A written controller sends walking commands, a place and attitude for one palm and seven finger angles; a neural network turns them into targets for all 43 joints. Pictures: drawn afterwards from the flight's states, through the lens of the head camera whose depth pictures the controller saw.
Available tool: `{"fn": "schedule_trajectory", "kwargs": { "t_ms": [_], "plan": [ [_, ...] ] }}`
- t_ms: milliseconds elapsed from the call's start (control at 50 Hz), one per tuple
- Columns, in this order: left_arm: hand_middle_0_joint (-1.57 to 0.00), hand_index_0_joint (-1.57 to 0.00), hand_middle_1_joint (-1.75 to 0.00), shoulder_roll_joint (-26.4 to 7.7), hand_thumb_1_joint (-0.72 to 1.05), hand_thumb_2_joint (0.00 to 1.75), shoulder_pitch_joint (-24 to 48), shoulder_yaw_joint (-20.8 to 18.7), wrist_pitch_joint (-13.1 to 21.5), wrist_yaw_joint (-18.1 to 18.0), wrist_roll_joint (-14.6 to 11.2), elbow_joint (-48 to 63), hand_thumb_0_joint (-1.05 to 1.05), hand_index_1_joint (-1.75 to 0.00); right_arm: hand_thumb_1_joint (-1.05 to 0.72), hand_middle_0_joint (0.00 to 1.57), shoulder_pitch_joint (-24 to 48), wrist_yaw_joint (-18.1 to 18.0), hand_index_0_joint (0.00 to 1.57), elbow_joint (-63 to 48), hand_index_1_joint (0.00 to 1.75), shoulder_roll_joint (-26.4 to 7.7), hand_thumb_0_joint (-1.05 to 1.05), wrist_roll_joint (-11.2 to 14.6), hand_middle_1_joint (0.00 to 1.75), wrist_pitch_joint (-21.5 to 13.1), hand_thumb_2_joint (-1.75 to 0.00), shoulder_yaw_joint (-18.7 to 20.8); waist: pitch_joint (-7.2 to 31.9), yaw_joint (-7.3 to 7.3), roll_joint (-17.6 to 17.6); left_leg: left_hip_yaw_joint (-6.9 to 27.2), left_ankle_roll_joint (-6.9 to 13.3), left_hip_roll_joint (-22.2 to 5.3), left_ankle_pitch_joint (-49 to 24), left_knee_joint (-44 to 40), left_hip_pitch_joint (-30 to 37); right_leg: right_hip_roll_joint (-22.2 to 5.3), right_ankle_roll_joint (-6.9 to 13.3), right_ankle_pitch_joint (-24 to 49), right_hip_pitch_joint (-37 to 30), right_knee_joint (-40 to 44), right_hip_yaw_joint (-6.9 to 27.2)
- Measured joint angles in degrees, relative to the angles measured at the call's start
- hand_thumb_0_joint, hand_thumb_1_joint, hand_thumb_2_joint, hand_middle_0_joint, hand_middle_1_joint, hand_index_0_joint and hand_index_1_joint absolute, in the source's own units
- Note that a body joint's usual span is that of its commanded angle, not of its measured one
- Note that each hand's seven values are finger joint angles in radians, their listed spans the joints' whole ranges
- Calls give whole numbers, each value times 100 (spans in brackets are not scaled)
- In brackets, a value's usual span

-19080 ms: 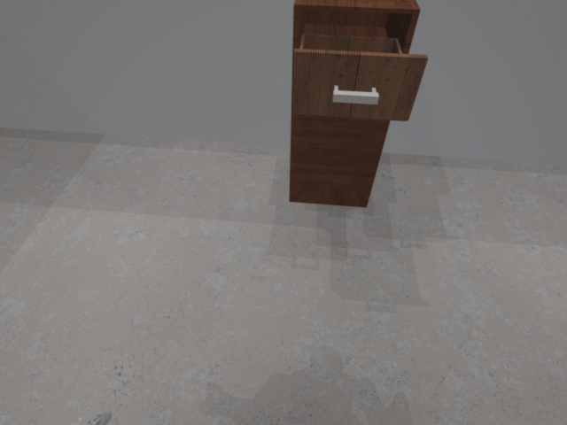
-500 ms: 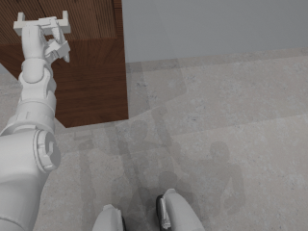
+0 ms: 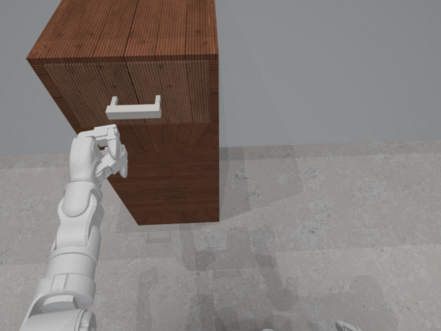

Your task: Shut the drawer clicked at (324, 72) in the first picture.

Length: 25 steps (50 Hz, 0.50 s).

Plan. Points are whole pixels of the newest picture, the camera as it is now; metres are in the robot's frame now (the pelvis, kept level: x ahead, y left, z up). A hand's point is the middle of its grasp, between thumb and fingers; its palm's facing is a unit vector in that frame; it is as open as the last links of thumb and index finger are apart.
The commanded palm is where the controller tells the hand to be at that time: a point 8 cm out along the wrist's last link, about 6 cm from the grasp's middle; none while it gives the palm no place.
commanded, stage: draw the hand back to the body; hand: left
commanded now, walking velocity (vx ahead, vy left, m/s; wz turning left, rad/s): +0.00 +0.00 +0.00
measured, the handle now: (135, 105) +0.58 +0.20 +0.04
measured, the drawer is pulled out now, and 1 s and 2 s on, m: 0.00 0.00 0.00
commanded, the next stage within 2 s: step back with the hand held close in 0.98 s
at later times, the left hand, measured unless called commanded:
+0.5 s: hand (45, 226) +0.25 +0.22 +0.15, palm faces +0.31 -0.90 -0.29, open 3.3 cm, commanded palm +0.20 +0.26 +0.16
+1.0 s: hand out of the picture +0.15 +0.26 +0.19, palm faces +0.47 -0.79 -0.40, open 3.2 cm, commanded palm +0.10 +0.29 +0.20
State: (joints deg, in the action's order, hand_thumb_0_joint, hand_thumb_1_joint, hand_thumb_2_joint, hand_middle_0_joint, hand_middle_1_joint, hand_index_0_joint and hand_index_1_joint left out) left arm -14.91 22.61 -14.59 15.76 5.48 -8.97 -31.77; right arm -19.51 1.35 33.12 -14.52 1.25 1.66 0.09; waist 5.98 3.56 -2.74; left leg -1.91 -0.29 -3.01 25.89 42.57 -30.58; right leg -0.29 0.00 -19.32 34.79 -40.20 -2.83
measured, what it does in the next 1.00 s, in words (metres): stands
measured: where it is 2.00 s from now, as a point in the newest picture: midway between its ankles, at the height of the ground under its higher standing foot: outside the picture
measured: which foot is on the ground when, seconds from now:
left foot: down 0.00-1.00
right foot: down 0.00-1.00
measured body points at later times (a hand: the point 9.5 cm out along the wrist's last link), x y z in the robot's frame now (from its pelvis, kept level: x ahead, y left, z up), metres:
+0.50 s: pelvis +0.00 +0.00 +0.03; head -0.01 -0.02 +0.48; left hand +0.23 +0.27 +0.17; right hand +0.21 -0.20 -0.05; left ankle -0.06 +0.12 -0.71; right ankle +0.00 -0.12 -0.71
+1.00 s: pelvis -0.02 +0.01 +0.03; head -0.04 -0.02 +0.48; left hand +0.12 +0.30 +0.21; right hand +0.17 -0.21 -0.06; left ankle -0.06 +0.12 -0.71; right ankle +0.00 -0.12 -0.71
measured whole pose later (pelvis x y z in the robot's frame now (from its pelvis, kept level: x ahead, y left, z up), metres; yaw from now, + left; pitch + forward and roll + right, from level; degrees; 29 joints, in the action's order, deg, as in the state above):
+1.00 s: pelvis -0.02 +0.01 +0.03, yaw +2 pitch -5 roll -1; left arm -18.0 -29.3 -17.0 6.0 -6.5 -2.0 25.8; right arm -12.5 -4.2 36.9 -13.2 -0.7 -7.5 -1.0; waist -1.2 -4.8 -4.3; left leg -1.5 0.4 -0.9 17.4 24.4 -1.8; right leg -1.7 -0.7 -12.3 6.0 -23.5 -3.5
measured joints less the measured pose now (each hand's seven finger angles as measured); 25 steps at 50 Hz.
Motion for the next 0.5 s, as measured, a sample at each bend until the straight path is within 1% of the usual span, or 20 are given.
{"fn": "schedule_trajectory", "kwargs": {
  "t_ms": [120, 140, 200, 260, 360, 440, 500],
  "plan": [
    [-140, -140, -160, 97, 90, 90, -719, 238, -339, 271, -197, 812, 2, -160, -91, 20, 416, -139, 20, -45, 30, -76, 1, 87, 30, -218, -90, -13, -49, -207, -31, 70, -7, 67, -114, -291, 583, -62, 1, 36, -594, 220, -72],
    [-140, -140, -160, 75, 90, 90, -863, 319, -427, 175, -87, 1004, 2, -160, -91, 20, 495, -171, 20, -54, 30, -68, 1, 92, 30, -228, -90, -20, -82, -240, -17, 60, -5, 84, -142, -367, 712, -76, 0, 45, -704, 257, -63],
    [-140, -140, -160, -19, 90, 90, -1368, 614, -703, -282, 255, 1677, 2, -160, -91, 20, 748, -311, 20, -72, 30, -21, 1, 85, 30, -200, -90, -49, -235, -323, 3, 25, -8, 124, -285, -716, 1191, -100, -2, 128, -1130, 495, -34],
    [-140, -140, -160, -50, 90, 90, -1803, 768, -932, -609, 441, 2205, 2, -160, -91, 20, 939, -431, 20, -67, 30, 16, 1, 63, 30, -186, -90, -109, -366, -417, 0, 19, 5, 146, -450, -1075, 1626, -109, -4, 255, -1547, 800, -35],
    [-140, -140, -160, -73, 90, 90, -2403, 783, -1184, -890, 573, 2926, 2, -160, -91, 20, 1096, -527, 20, -34, 30, 79, 1, -2, 30, -244, -90, -210, -536, -573, -27, 38, 3, 162, -672, -1556, 2202, -107, -8, 445, -2125, 1251, -65],
    [-140, -140, -160, -99, 90, 90, -2872, 706, -1263, -981, 605, 3476, 2, -160, -90, 20, 1106, -529, 20, 15, 30, 132, 1, -65, 30, -322, -90, -267, -617, -656, -68, 51, 5, 165, -785, -1816, 2528, -101, -15, 556, -2465, 1521, -85],
    [-140, -140, -160, -122, 90, 90, -3252, 621, -1280, -1010, 617, 3912, 2, -160, -90, 20, 1067, -509, 21, 57, 30, 168, 1, -112, 30, -383, -90, -289, -653, -689, -102, 51, 9, 168, -833, -1937, 2699, -99, -23, 611, -2643, 1654, -89]
  ]
}}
